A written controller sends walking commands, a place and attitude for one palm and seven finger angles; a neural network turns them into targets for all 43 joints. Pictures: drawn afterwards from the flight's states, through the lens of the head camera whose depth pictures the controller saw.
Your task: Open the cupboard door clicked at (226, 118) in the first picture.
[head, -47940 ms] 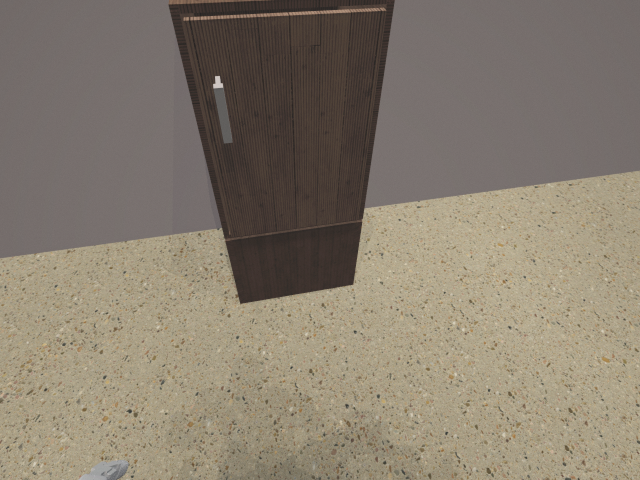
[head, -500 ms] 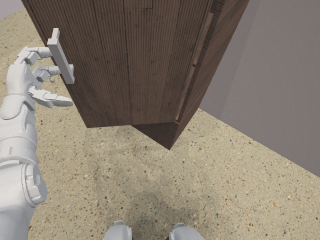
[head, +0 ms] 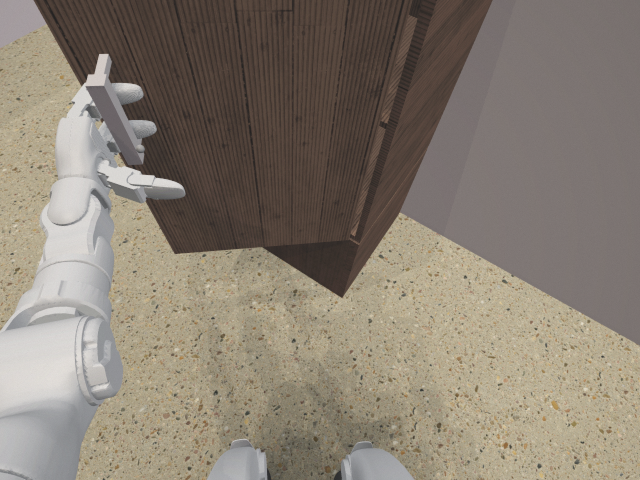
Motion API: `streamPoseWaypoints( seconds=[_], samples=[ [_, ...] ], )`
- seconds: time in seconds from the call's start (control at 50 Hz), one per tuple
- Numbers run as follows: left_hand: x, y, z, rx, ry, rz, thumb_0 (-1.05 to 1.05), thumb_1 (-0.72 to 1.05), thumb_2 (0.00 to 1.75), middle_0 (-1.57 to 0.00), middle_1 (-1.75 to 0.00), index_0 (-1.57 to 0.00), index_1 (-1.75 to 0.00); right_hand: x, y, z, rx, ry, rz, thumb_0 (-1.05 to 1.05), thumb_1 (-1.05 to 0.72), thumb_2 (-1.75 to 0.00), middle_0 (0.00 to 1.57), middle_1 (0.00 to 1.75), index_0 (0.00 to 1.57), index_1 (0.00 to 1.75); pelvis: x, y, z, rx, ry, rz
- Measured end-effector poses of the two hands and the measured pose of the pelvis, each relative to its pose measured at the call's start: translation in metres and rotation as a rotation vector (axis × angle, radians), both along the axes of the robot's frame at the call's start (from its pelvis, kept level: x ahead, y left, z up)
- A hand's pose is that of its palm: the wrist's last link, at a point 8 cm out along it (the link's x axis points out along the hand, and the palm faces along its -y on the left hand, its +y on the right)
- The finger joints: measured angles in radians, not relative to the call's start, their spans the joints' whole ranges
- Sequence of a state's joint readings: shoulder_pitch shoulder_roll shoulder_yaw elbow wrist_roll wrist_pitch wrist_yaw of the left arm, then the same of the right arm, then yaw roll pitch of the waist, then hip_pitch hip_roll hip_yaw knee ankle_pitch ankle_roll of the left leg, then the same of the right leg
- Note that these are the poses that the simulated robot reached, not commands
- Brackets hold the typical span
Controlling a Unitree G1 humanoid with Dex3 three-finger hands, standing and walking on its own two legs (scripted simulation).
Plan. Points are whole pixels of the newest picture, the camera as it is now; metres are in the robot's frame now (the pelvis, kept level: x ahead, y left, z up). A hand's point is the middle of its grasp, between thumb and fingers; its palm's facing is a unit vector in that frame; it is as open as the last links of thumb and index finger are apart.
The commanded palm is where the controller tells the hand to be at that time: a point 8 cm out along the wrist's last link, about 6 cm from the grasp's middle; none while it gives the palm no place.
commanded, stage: slide the fingers in behind the handle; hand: left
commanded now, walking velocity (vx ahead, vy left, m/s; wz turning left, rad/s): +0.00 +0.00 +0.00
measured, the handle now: (120, 113) +0.55 +0.22 +0.10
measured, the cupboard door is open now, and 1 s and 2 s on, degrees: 41 42 65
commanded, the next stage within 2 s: close the thumb around the handle in 0.48 s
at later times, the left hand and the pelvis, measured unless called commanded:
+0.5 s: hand (143, 149) +0.50 +0.19 +0.09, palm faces +0.09 -1.00 -0.01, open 14.1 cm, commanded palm +0.48 +0.23 +0.09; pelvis +0.01 -0.01 +0.00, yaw +1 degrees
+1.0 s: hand (143, 151) +0.50 +0.19 +0.09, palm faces +0.09 -1.00 -0.01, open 9.3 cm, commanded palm +0.47 +0.22 +0.09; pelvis +0.01 +0.00 +0.00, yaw +0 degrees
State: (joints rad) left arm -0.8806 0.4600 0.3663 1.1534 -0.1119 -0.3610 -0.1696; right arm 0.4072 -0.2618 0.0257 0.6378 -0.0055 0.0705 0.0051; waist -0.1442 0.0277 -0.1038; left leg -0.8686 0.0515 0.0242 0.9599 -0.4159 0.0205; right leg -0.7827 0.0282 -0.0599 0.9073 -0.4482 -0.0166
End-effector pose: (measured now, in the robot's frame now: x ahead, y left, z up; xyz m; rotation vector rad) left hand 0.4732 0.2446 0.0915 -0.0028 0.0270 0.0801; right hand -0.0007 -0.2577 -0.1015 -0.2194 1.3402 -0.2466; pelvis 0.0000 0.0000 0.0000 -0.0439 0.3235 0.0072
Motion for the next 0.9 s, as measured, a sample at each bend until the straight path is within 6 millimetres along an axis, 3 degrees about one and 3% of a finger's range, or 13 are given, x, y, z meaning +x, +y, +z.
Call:
streamPoseWaypoints(
  seconds=[0.18, 0.42, 0.66, 0.76, 0.9],
  samples=[
    [-0.004, -0.003, 0.0, 0.019, -0.007, 0.023, -0.01, -0.5, 0.3, -0.27, -1.2, -0.26, -1.2, -0.006, -0.005, 0.0, 0.008, 0.02, -0.006, 0.0, -0.91, -0.9, 0.2, 0.3, 0.2, 0.3, 0.001, -0.005, 0.001, 0.003, -0.002, 0.003],
    [0.002, -0.003, -0.002, 0.016, 0.001, 0.01, -0.01, -0.5, 0.3, -0.29, -1.2, -0.28, -1.2, 0.011, -0.014, 0.001, -0.012, -0.002, 0.018, 0.0, -0.91, -0.9, 0.2, 0.3, 0.2, 0.3, 0.004, -0.008, 0.0, 0.003, 0.009, 0.013],
    [0.003, -0.002, -0.003, 0.013, 0.001, 0.003, -0.01, -0.48, 0.31, -0.29, -1.21, -0.29, -1.2, 0.022, -0.01, 0.0, -0.001, -0.019, 0.021, 0.0, -0.91, -0.9, 0.2, 0.3, 0.2, 0.3, 0.008, -0.006, 0.001, 0.002, 0.011, 0.011],
    [0.003, -0.003, -0.003, 0.013, 0.0, 0.009, -0.01, -0.36, 0.36, -0.3, -1.21, -0.29, -1.22, 0.022, -0.006, -0.001, 0.01, -0.016, 0.018, 0.0, -0.91, -0.9, 0.2, 0.3, 0.2, 0.3, 0.01, -0.004, 0.001, 0.003, 0.009, 0.008],
    [-0.001, -0.003, -0.003, 0.014, -0.004, 0.009, 0.0, -0.05, 0.49, -0.31, -1.24, -0.3, -1.25, 0.022, -0.001, -0.002, 0.022, -0.016, 0.011, 0.0, -0.91, -0.9, 0.2, 0.3, 0.2, 0.3, 0.012, -0.002, 0.002, 0.004, 0.002, 0.004]
  ],
)
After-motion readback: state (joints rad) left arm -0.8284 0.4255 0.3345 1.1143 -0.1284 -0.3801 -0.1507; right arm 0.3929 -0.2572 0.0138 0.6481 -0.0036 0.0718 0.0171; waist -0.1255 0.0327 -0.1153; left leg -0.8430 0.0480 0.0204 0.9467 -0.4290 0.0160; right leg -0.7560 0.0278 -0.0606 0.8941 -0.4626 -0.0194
